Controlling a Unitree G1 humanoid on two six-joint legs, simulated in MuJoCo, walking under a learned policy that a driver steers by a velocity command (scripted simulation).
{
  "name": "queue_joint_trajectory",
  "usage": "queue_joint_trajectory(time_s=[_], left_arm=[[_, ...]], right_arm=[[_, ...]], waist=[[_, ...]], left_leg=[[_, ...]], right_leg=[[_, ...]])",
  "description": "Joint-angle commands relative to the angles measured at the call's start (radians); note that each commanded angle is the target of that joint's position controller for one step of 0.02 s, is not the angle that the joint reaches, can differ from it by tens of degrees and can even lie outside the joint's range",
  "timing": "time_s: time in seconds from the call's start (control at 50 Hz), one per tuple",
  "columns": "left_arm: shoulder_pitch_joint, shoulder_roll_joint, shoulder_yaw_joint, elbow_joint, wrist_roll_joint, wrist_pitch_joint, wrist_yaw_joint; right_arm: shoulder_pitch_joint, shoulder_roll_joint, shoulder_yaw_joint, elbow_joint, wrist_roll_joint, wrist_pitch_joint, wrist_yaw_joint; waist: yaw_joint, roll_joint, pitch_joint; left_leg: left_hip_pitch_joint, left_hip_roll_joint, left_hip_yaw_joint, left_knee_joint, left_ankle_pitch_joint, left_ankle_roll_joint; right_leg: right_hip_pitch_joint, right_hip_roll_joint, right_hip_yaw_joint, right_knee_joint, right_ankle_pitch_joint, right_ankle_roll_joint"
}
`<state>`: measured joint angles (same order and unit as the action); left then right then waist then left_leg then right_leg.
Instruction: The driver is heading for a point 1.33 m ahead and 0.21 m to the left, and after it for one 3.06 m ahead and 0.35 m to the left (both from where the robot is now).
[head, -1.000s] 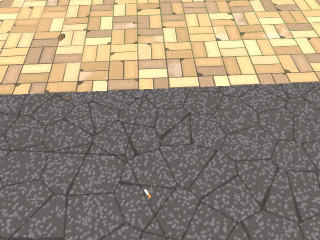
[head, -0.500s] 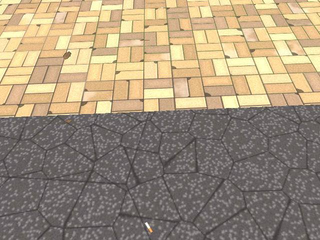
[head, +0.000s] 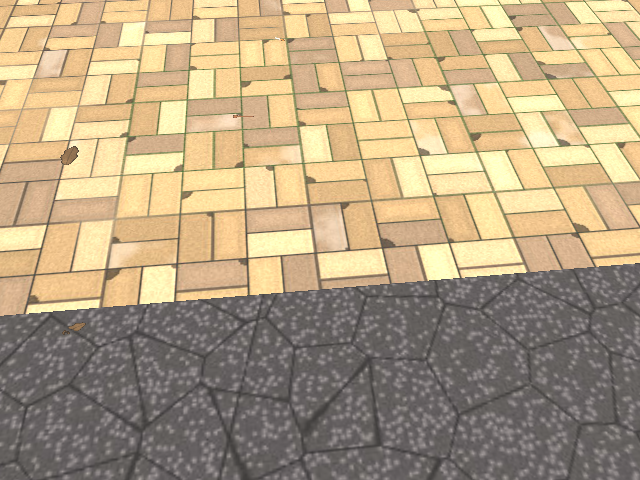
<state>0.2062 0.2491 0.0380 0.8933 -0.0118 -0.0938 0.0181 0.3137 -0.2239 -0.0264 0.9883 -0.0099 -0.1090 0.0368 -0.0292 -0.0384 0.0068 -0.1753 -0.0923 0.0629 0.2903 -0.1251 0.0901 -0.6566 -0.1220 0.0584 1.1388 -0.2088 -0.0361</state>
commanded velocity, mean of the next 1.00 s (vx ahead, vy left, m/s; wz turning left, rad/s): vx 0.09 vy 0.00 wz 0.00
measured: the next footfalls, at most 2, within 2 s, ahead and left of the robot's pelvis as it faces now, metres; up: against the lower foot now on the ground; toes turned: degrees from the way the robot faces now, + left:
right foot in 0.22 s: +0.28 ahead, -0.14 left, +0.00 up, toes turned +0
left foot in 0.52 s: +0.19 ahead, +0.09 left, +0.00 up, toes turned +2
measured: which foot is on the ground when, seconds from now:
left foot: down 0.00-0.26, up 0.28-0.50, down 0.52-1.00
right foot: up 0.00-0.20, down 0.22-1.00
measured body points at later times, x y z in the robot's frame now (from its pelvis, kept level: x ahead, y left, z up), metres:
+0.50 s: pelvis +0.15 -0.05 -0.01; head +0.17 -0.05 +0.44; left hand +0.25 +0.19 -0.14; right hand +0.20 -0.30 -0.16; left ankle +0.15 +0.10 -0.74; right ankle +0.24 -0.14 -0.74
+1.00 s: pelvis +0.19 -0.03 -0.01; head +0.21 -0.02 +0.44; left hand +0.25 +0.22 -0.16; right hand +0.20 -0.26 -0.17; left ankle +0.15 +0.09 -0.74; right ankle +0.24 -0.14 -0.74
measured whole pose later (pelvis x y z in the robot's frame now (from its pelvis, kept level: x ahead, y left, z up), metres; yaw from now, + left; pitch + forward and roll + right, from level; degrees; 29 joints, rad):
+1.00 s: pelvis +0.19 -0.03 -0.01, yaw +1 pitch -1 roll +0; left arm 0.19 0.19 0.04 1.05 0.00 0.00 0.03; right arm 0.28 -0.17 -0.01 1.09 0.00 -0.02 -0.04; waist 0.00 0.00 0.04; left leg -0.17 0.01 0.01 0.52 -0.34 0.00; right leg -0.30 0.00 -0.02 0.52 -0.21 -0.01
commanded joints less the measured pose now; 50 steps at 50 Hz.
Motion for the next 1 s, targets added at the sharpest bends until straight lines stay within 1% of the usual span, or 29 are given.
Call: queue_joint_trajectory(time_s=[0.02,0.06,0.08,0.1,0.14,0.18,0.2,0.22,0.24,0.26,0.28,0.3,0.32,0.34,0.36,0.38,0.42,0.46,0.5,0.52,0.54,0.56,0.58,0.6,0.62,0.66,0.7,0.82,1.0], left_arm=[[0.066,0.036,0.011,-0.035,0.016,0.004,0.01],[-0.01,0.009,0.0,-0.05,0.015,0.0,0.005],[-0.046,0.006,-0.002,-0.056,0.013,0.001,0.002],[-0.071,0.011,-0.002,-0.06,0.01,0.004,-0.001],[-0.105,0.03,0.0,-0.072,0.008,0.009,-0.006],[-0.108,0.057,0.007,-0.081,0.015,0.006,-0.013],[-0.068,0.069,0.014,-0.068,0.022,0.001,-0.014],[-0.006,0.097,0.026,-0.039,0.029,-0.004,-0.011],[0.073,0.163,0.043,-0.022,0.039,-0.008,-0.005],[0.112,0.183,0.042,-0.011,0.043,0.004,-0.002],[0.153,0.09,0.021,-0.003,0.034,0.015,-0.009],[0.113,0.068,0.011,-0.01,0.024,0.018,-0.017],[0.034,0.074,0.009,-0.026,0.023,0.021,-0.019],[-0.038,0.078,0.007,-0.041,0.025,0.023,-0.017],[-0.094,0.085,0.008,-0.051,0.031,0.026,-0.013],[-0.123,0.092,0.011,-0.051,0.038,0.032,-0.011],[-0.107,0.078,0.009,-0.036,0.043,0.04,-0.004],[-0.098,0.072,0.008,-0.023,0.028,0.045,0.002],[-0.084,0.064,0.005,-0.007,0.01,0.053,0.005],[-0.057,0.054,0.002,0.009,0.009,0.054,0.005],[-0.05,0.054,0.003,0.015,0.012,0.056,0.004],[-0.02,0.048,0.008,0.016,0.011,0.06,0.007],[-0.03,0.052,0.008,0.025,0.017,0.062,0.012],[-0.023,0.051,0.011,0.029,0.015,0.063,0.015],[-0.014,0.043,0.011,0.039,0.016,0.065,0.018],[-0.003,0.04,0.012,0.055,0.02,0.066,0.017],[-0.005,0.034,0.012,0.065,0.017,0.066,0.014],[0.002,0.031,0.013,0.095,0.011,0.073,0.011],[0.008,0.033,0.015,0.133,0.007,0.089,0.019]], right_arm=[[-0.061,-0.121,-0.014,-0.056,-0.008,-0.016,-0.018],[-0.028,-0.135,-0.014,-0.048,-0.001,-0.005,-0.029],[-0.002,-0.147,-0.015,-0.039,0.004,0.0,-0.033],[0.018,-0.157,-0.017,-0.029,0.008,0.006,-0.035],[0.03,-0.155,-0.016,-0.013,0.014,0.018,-0.039],[0.015,-0.148,-0.016,-0.006,0.02,0.028,-0.043],[-0.006,-0.145,-0.016,-0.006,0.026,0.032,-0.046],[0.002,-0.132,-0.012,-0.006,0.026,0.034,-0.047],[0.039,-0.117,-0.006,-0.009,0.008,0.029,-0.049],[0.205,-0.001,0.027,0.03,-0.006,0.021,-0.042],[0.204,-0.024,0.028,0.045,0.006,0.031,-0.042],[0.141,-0.096,0.009,0.031,0.022,0.048,-0.043],[0.074,-0.108,0.001,0.018,0.026,0.069,-0.052],[0.03,-0.105,-0.005,0.013,0.02,0.088,-0.061],[0.022,-0.095,-0.007,0.011,0.014,0.104,-0.071],[0.027,-0.073,-0.004,0.017,0.012,0.112,-0.078],[0.046,-0.045,0.0,0.038,0.009,0.116,-0.086],[0.052,-0.04,0.0,0.053,0.008,0.119,-0.087],[0.042,-0.043,-0.002,0.061,-0.004,0.121,-0.081],[0.037,-0.058,-0.003,0.057,-0.017,0.123,-0.079],[0.03,-0.079,-0.003,0.046,-0.021,0.122,-0.08],[0.011,-0.134,-0.018,0.061,-0.003,0.118,-0.079],[-0.009,-0.1,-0.013,0.06,0.003,0.107,-0.076],[-0.022,-0.078,-0.008,0.064,-0.001,0.096,-0.077],[-0.036,-0.081,-0.011,0.063,0.0,0.086,-0.077],[-0.028,-0.068,-0.01,0.067,0.005,0.071,-0.076],[-0.005,-0.063,-0.009,0.077,0.008,0.067,-0.076],[0.029,-0.056,-0.005,0.088,0.009,0.073,-0.076],[0.042,-0.037,-0.002,0.095,0.009,0.083,-0.076]], waist=[[0.065,0.078,0.039],[0.033,0.084,0.014],[0.014,0.087,0.0],[0.002,0.093,-0.01],[-0.007,0.108,-0.015],[0.008,0.117,-0.029],[0.037,0.107,-0.048],[0.054,0.081,-0.079],[0.059,0.015,-0.155],[0.005,-0.171,-0.278],[0.046,-0.207,-0.342],[0.045,-0.14,-0.284],[0.03,-0.068,-0.211],[0.017,-0.035,-0.144],[-0.007,-0.05,-0.113],[-0.019,-0.072,-0.088],[-0.017,-0.089,-0.092],[-0.02,-0.083,-0.103],[-0.025,-0.07,-0.077],[-0.019,-0.05,-0.051],[-0.005,-0.023,-0.009],[0.04,0.1,0.039],[0.029,0.123,0.056],[0.04,0.142,0.051],[0.045,0.14,0.046],[0.04,0.11,0.028],[0.032,0.087,0.016],[0.022,0.051,-0.007],[0.026,0.041,0.01]], left_leg=[[-0.143,0.252,-0.125,-0.143,0.463,0.157],[-0.118,0.221,-0.074,-0.108,0.516,0.123],[-0.091,0.222,-0.071,-0.095,0.502,0.115],[-0.06,0.233,-0.079,-0.082,0.479,0.114],[0.007,0.263,-0.107,-0.041,0.453,0.109],[0.066,0.285,-0.141,0.032,0.446,0.09],[0.08,0.274,-0.146,0.087,0.415,0.069],[0.084,0.228,-0.137,0.17,0.392,0.042],[0.014,0.163,-0.1,0.314,0.265,0.001],[-0.22,0.073,-0.059,0.534,-0.191,-0.059],[-0.271,0.062,-0.093,0.686,-0.521,-0.094],[-0.299,0.093,-0.127,0.762,-0.552,-0.099],[-0.321,0.122,-0.129,0.785,-0.507,-0.108],[-0.312,0.143,-0.126,0.752,-0.46,-0.119],[-0.259,0.164,-0.129,0.688,-0.402,-0.126],[-0.198,0.153,-0.104,0.619,-0.368,-0.132],[-0.116,0.134,-0.076,0.508,-0.314,-0.133],[-0.053,0.124,-0.059,0.377,-0.199,-0.123],[0.017,0.11,-0.038,0.239,-0.088,-0.098],[0.028,0.135,-0.063,0.201,-0.068,-0.078],[0.0,0.179,-0.105,0.148,-0.115,-0.05],[-0.135,0.17,-0.109,0.134,-0.282,-0.026],[-0.226,0.163,-0.119,0.084,-0.355,-0.029],[-0.248,0.167,-0.123,0.059,-0.352,-0.043],[-0.248,0.163,-0.119,0.056,-0.312,-0.057],[-0.205,0.158,-0.112,0.076,-0.243,-0.067],[-0.173,0.152,-0.104,0.094,-0.186,-0.065],[-0.123,0.14,-0.086,0.126,-0.071,-0.065],[-0.103,0.129,-0.073,0.127,-0.02,-0.066]], right_leg=[[0.064,-0.013,-0.024,-0.17,0.141,0.034],[0.126,0.022,-0.053,-0.358,0.248,0.035],[0.151,0.041,-0.062,-0.417,0.282,0.039],[0.166,0.053,-0.061,-0.458,0.297,0.042],[0.176,0.063,-0.043,-0.525,0.28,0.035],[0.202,0.074,-0.029,-0.592,0.226,0.009],[0.262,0.086,-0.036,-0.662,0.252,-0.008],[0.362,0.098,-0.049,-0.732,0.348,-0.026],[0.539,-0.002,0.036,-0.695,0.744,-0.064],[0.834,-0.192,0.213,-0.624,0.995,-0.224],[0.823,-0.265,0.339,-0.691,0.877,-0.296],[0.719,-0.234,0.338,-0.745,0.61,-0.271],[0.618,-0.202,0.31,-0.783,0.405,-0.23],[0.5,-0.174,0.266,-0.83,0.268,-0.204],[0.404,-0.144,0.228,-0.868,0.16,-0.178],[0.324,-0.105,0.178,-0.892,0.106,-0.162],[0.282,-0.067,0.119,-0.899,0.063,-0.16],[0.28,-0.053,0.104,-0.892,-0.043,-0.154],[0.244,-0.025,0.089,-0.886,-0.219,-0.11],[0.223,-0.009,0.086,-0.884,-0.297,-0.07],[0.211,0.015,0.072,-0.854,-0.317,-0.038],[0.276,0.085,-0.007,-0.833,-0.246,-0.013],[0.369,0.099,-0.029,-0.774,-0.164,-0.001],[0.414,0.1,-0.036,-0.746,-0.103,-0.006],[0.439,0.097,-0.036,-0.731,-0.059,-0.013],[0.446,0.099,-0.041,-0.714,0.007,-0.023],[0.45,0.096,-0.041,-0.705,0.061,-0.026],[0.476,0.093,-0.043,-0.677,0.177,-0.023],[0.49,0.089,-0.041,-0.665,0.209,-0.016]])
